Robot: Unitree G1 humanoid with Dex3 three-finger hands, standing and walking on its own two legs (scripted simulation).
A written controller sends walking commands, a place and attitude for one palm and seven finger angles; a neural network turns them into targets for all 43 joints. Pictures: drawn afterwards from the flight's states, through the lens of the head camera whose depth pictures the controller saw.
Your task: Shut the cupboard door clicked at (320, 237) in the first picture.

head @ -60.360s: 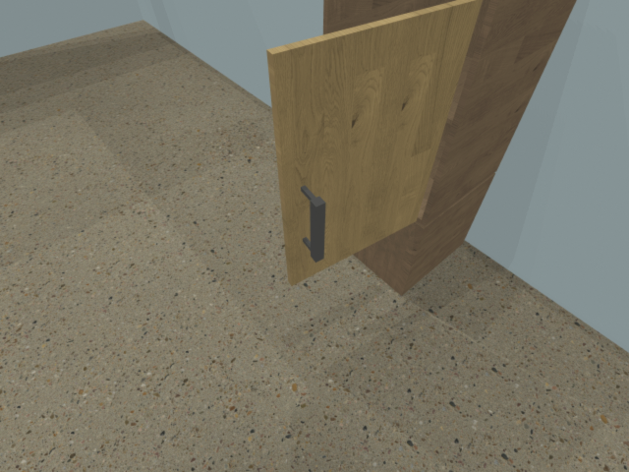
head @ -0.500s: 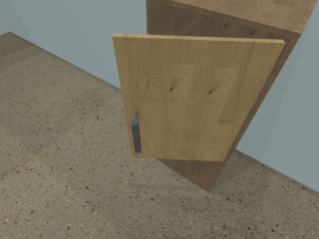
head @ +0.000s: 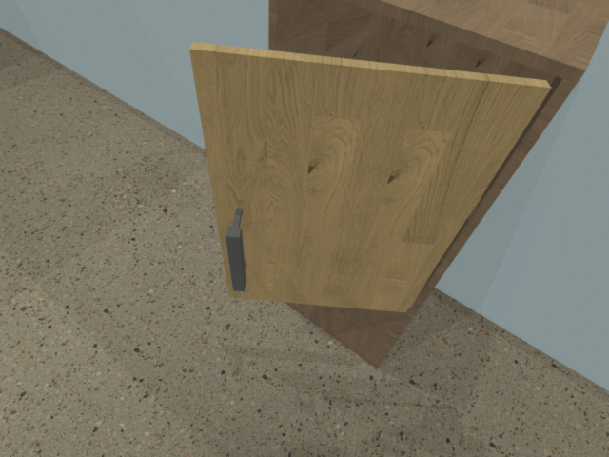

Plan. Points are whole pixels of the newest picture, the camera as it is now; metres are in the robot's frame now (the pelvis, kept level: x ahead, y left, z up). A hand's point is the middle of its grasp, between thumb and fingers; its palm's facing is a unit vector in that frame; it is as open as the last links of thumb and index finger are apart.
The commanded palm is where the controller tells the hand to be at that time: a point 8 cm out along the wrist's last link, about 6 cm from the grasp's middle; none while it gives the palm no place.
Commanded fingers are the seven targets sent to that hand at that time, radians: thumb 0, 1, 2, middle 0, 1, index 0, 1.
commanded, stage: come to a stop and stand still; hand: left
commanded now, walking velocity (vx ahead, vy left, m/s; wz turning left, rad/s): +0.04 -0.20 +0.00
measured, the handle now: (239, 251) +0.46 +0.15 -0.09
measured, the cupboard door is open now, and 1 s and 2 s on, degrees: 33 33 33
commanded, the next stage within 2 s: look again from close up in 1.02 s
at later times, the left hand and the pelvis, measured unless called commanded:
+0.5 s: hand out of the picture +0.09 +0.11 -0.16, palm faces +0.01 -0.98 -0.19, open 7.3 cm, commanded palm none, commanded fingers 0.00 0.90 0.90 -0.20 -0.30 -0.20 -0.30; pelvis +0.03 -0.07 +0.01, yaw +0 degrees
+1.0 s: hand out of the picture +0.04 +0.09 -0.16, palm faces +0.05 -0.99 -0.15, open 7.3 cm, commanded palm none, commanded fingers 0.00 0.90 0.90 -0.20 -0.30 -0.20 -0.30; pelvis +0.06 -0.07 +0.02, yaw +0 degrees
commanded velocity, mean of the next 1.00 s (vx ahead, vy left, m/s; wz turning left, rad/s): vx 0.00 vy -0.01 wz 0.00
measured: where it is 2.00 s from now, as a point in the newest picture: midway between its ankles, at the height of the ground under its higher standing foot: outside the picture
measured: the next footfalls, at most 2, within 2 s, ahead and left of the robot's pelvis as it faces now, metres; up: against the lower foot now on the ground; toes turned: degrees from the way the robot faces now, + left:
right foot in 0.34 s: +0.08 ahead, -0.21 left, +0.00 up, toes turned -3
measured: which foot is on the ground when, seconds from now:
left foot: down 0.00-1.00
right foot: down 0.00-0.00, up 0.02-0.32, down 0.34-1.00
